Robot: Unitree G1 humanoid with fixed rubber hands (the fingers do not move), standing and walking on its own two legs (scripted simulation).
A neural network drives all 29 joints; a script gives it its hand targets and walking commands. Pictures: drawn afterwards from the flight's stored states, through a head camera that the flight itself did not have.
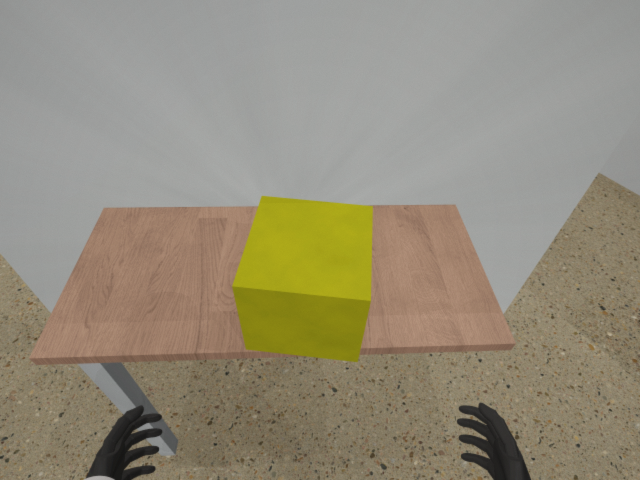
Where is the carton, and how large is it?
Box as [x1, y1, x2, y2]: [232, 196, 372, 361]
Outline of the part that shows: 262,196 232,285 246,349 357,361 370,302 372,206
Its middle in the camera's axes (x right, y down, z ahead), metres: -0.02 +0.06 +0.64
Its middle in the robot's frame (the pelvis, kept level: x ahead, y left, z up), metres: +0.44 +0.02 -0.03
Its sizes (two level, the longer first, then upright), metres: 0.189 0.185 0.173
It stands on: a table, 0.66 m high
